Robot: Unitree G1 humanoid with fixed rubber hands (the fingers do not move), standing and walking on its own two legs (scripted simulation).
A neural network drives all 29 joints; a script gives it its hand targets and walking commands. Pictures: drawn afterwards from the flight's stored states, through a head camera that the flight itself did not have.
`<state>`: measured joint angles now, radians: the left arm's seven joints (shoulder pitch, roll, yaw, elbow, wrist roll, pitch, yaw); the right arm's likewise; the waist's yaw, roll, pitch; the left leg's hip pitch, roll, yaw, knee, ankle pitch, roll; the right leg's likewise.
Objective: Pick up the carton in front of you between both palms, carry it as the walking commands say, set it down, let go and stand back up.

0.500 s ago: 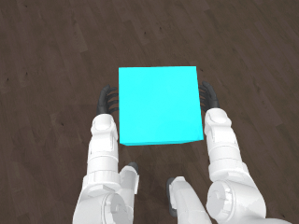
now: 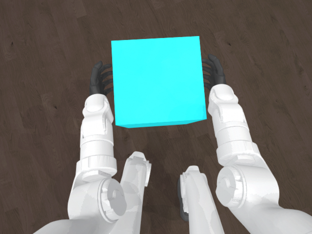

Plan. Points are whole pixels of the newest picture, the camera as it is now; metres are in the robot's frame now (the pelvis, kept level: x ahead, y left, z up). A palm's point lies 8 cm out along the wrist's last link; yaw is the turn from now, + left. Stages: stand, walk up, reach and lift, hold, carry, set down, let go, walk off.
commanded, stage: set down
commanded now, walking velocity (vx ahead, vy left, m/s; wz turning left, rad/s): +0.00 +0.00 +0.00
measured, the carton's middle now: (156, 91) +0.46 +0.08 -0.17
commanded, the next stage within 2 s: none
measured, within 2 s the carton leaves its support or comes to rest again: rests again in 1.26 s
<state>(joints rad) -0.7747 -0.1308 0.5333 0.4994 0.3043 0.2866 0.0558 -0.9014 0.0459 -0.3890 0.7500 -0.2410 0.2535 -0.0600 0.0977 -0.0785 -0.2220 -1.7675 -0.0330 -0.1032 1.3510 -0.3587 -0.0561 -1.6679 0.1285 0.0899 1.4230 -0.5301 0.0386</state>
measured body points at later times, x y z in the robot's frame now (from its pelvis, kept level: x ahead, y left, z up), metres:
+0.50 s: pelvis -0.03 +0.00 -0.12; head +0.29 +0.04 +0.19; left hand +0.44 +0.26 -0.24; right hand +0.52 -0.03 -0.25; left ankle +0.10 +0.14 -0.56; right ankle +0.04 -0.13 -0.56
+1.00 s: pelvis -0.04 +0.00 -0.18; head +0.33 +0.03 +0.07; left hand +0.45 +0.27 -0.35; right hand +0.54 -0.02 -0.36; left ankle +0.10 +0.14 -0.56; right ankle +0.04 -0.13 -0.56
